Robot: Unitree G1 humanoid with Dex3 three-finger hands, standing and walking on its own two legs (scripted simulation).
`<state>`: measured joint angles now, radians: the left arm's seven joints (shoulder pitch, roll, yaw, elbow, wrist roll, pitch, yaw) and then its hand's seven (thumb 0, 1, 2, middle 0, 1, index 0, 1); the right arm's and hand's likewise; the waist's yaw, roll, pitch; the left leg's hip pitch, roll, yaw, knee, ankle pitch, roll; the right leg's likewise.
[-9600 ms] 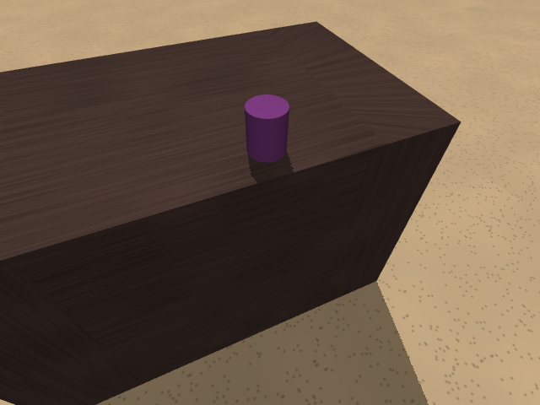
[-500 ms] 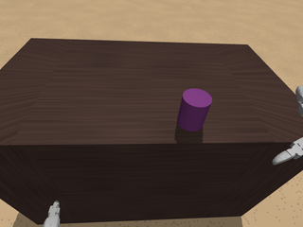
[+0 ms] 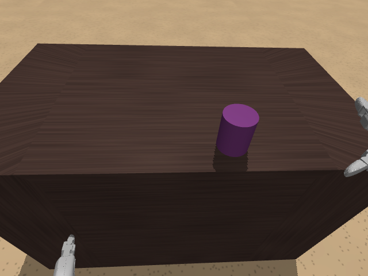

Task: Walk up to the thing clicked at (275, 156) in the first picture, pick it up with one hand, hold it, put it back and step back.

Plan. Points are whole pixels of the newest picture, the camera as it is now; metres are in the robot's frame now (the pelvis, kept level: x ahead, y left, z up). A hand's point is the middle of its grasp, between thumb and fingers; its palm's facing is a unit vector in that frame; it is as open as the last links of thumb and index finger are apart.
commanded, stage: go down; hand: right
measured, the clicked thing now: (236, 130) +0.45 -0.14 +0.08
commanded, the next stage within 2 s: approach in 1.80 s
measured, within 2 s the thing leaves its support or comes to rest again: neither
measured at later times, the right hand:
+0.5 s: hand (360, 118) +0.35 -0.33 +0.21, palm faces +0.12 +0.99 -0.07, open 17.5 cm
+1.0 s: hand (352, 112) +0.38 -0.33 +0.20, palm faces +0.09 +1.00 -0.03, open 17.6 cm
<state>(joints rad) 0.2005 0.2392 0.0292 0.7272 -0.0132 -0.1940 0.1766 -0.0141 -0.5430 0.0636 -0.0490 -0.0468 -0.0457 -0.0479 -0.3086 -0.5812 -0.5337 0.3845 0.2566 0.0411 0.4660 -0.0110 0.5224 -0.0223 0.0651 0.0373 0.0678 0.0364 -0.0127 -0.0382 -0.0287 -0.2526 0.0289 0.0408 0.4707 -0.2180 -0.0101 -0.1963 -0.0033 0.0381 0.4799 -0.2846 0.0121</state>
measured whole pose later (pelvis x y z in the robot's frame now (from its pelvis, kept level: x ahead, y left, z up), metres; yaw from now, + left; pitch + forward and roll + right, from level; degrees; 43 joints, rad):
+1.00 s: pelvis +0.00 +0.00 -0.01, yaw +1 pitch +6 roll +1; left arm 0.22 0.27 -0.06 0.71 -0.03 -0.21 0.22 -0.01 -0.55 0.07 -0.05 -0.05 -0.04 -0.05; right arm -0.63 -0.77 -0.54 0.86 0.23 0.09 0.59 -0.01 0.56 -0.03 0.06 0.04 0.06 0.04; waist 0.02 -0.03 -0.07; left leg -0.40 0.01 0.03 0.52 -0.22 0.00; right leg -0.34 -0.02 0.03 0.55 -0.31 0.02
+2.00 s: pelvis +0.00 +0.00 -0.01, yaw +1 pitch +6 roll +1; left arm 0.30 0.27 -0.06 0.62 -0.03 -0.20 0.21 -0.01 -0.54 0.06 -0.05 -0.05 -0.04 -0.05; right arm -0.65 -0.79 -0.55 0.86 0.22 0.10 0.58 -0.01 0.54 -0.02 0.07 0.04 0.07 0.04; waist 0.03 -0.02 -0.09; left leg -0.42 0.01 0.03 0.54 -0.23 0.00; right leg -0.36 -0.02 0.02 0.58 -0.33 0.02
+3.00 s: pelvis -0.01 +0.00 -0.03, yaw +2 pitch +9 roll +0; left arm 0.32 0.25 0.09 0.39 -0.02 -0.09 0.07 -0.01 -0.52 0.05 -0.06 -0.06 -0.07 -0.05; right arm -0.64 -0.29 -0.29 0.73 0.15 -0.15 0.08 -0.01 0.61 -0.04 0.03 0.05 0.04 0.05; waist 0.07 0.00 -0.07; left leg -0.60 0.01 0.00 0.75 -0.31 -0.01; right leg -0.53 -0.01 0.01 0.76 -0.39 0.02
